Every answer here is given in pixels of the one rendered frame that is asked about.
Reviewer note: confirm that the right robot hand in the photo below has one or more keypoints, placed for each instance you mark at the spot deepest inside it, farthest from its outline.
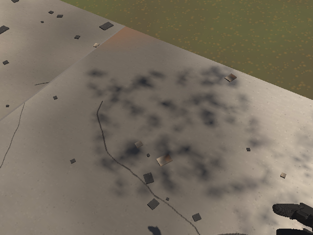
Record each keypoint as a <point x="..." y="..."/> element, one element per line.
<point x="301" y="212"/>

